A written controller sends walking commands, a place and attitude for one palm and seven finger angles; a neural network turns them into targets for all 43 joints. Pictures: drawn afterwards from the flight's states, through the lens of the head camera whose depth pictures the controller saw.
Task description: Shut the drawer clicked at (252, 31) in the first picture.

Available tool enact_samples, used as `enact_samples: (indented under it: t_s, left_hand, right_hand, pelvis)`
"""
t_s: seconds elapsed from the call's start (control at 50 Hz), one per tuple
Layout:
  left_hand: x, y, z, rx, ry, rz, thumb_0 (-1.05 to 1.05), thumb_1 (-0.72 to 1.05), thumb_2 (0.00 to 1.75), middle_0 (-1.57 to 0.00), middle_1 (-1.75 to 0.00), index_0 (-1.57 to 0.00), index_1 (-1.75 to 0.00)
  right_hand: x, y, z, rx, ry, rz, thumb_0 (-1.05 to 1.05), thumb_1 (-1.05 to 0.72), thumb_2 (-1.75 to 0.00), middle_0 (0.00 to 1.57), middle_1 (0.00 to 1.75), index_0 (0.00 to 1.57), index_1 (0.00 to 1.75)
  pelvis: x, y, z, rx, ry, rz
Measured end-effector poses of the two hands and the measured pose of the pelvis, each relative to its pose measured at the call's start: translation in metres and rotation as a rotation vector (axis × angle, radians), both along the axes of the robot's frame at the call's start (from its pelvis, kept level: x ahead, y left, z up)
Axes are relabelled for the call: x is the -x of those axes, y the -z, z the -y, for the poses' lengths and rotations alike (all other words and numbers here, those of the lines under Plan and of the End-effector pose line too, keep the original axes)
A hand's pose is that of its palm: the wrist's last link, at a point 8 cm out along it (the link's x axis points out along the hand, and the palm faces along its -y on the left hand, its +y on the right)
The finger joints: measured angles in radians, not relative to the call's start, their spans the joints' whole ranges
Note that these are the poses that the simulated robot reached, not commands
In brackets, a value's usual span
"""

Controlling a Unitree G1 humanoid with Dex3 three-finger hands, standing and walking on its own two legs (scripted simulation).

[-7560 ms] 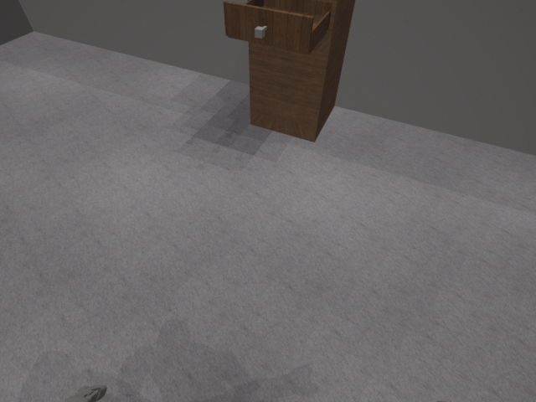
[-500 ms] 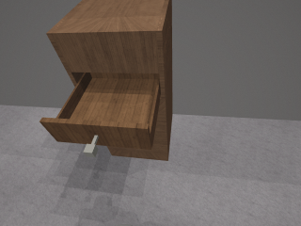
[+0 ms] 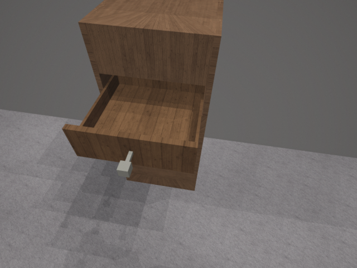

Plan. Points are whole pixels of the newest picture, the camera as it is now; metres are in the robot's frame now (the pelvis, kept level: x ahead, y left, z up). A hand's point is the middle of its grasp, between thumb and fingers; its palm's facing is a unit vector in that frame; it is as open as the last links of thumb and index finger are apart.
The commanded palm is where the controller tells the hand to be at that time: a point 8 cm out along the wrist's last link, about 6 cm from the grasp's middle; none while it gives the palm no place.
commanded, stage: come to a stop and stand still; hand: left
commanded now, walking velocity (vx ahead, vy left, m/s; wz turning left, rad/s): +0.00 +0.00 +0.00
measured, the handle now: (127, 163) +0.39 +0.19 -0.05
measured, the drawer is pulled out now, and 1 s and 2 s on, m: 0.28 0.28 0.28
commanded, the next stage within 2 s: look again from close up in 0.14 s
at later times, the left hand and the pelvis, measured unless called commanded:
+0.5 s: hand out of the picture +0.02 +0.19 -0.18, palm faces -0.01 -0.97 -0.24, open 7.4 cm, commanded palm none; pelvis -0.01 +0.00 -0.01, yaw +0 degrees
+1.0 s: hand out of the picture -0.03 +0.19 -0.17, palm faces -0.01 -0.98 -0.20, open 7.4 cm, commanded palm none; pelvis -0.03 +0.01 +0.00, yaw -1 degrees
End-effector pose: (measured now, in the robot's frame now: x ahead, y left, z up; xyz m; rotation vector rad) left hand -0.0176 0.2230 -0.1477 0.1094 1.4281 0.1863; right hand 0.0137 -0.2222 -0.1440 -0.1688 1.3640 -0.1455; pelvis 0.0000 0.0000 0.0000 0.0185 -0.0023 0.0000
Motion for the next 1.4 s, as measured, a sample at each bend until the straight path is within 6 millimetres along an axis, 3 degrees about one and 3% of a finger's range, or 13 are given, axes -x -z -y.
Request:
enact_samples:
  t_s: [0.1,0.3,0.44,0.62,0.78,0.98,1.12,1.22,1.32,1.4]
  left_hand:
    - [-0.006,-0.002,0.006,0.011,0.034,-0.001,0.01,0.91,0.9,-0.2,-0.3,-0.2,-0.3]
    - [-0.015,-0.003,-0.002,-0.011,0.075,0.042,0.01,0.92,0.9,-0.2,-0.3,-0.2,-0.3]
    - [-0.028,-0.005,-0.016,-0.062,0.095,0.107,0.01,0.91,0.9,-0.2,-0.3,-0.2,-0.3]
    - [-0.042,-0.006,-0.016,-0.05,0.101,0.175,0.01,0.91,0.9,-0.2,-0.3,-0.2,-0.3]
    - [-0.027,-0.005,-0.015,-0.031,0.098,0.155,0.01,0.91,0.9,-0.2,-0.3,-0.2,-0.3]
    - [0.013,-0.004,-0.017,-0.021,0.082,0.052,0.01,0.91,0.9,-0.2,-0.3,-0.2,-0.3]
    - [0.03,-0.006,-0.012,-0.008,0.064,-0.023,0.01,0.91,0.9,-0.2,-0.3,-0.2,-0.3]
    - [0.028,-0.003,-0.005,0.002,0.042,-0.056,0.01,0.91,0.9,-0.2,-0.3,-0.2,-0.3]
    - [0.011,0.002,0.001,0.02,0.029,-0.071,0.01,0.91,0.9,-0.2,-0.3,-0.2,-0.3]
    - [-0.018,0.006,0.006,0.024,0.053,-0.061,0.01,0.91,0.9,-0.2,-0.3,-0.2,-0.3]
  right_hand:
    - [0.011,0.001,-0.005,-0.014,0.033,-0.004,0.01,-0.94,-0.9,0.2,0.3,0.2,0.3]
    - [0.035,0.002,-0.012,-0.041,0.036,-0.038,0.0,-0.91,-0.9,0.2,0.3,0.2,0.3]
    - [0.018,0.008,0.002,-0.017,0.04,0.041,0.0,-0.91,-0.9,0.2,0.3,0.2,0.3]
    - [-0.007,0.002,0.003,-0.001,0.013,0.124,0.0,-0.91,-0.9,0.2,0.3,0.2,0.3]
    - [-0.001,-0.001,-0.002,-0.002,0.009,0.121,0.0,-0.92,-0.9,0.2,0.3,0.2,0.3]
    - [0.039,0.003,-0.012,-0.024,0.03,0.016,0.0,-0.91,-0.9,0.2,0.3,0.2,0.3]
    - [0.067,0.008,-0.015,-0.039,0.072,-0.078,0.0,-0.91,-0.9,0.2,0.3,0.2,0.3]
    - [0.071,0.012,-0.015,-0.042,0.089,-0.122,0.0,-0.91,-0.9,0.2,0.3,0.2,0.3]
    - [0.055,0.014,-0.018,-0.042,0.096,-0.126,0.0,-0.91,-0.9,0.2,0.3,0.2,0.3]
    - [0.038,0.017,-0.022,-0.046,0.111,-0.099,0.0,-0.91,-0.9,0.2,0.3,0.2,0.3]
  pelvis:
    - [0.001,-0.002,-0.003,0.011,0.007,0.016]
    - [0.007,0.0,0.0,0.007,0.004,0.012]
    - [0.006,0.007,-0.001,0.019,0.003,0.01]
    - [0.011,0.006,-0.006,0.018,0.011,0.038]
    - [0.022,0.003,-0.01,0.017,0.016,0.046]
    - [0.03,0.001,-0.014,0.015,0.022,0.042]
    - [0.019,0.002,-0.013,0.022,0.034,0.026]
    - [0.003,0.007,-0.01,0.018,0.035,0.018]
    - [-0.018,0.01,-0.011,0.017,0.038,0.009]
    - [-0.036,0.013,-0.009,0.011,0.057,0.01]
